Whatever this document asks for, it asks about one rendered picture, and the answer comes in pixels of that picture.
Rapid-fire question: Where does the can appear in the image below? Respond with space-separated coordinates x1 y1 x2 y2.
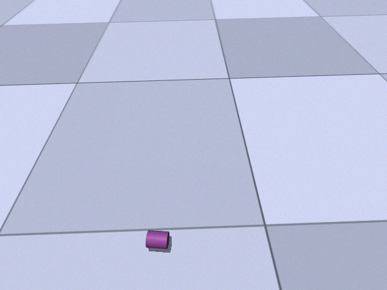
146 230 169 249

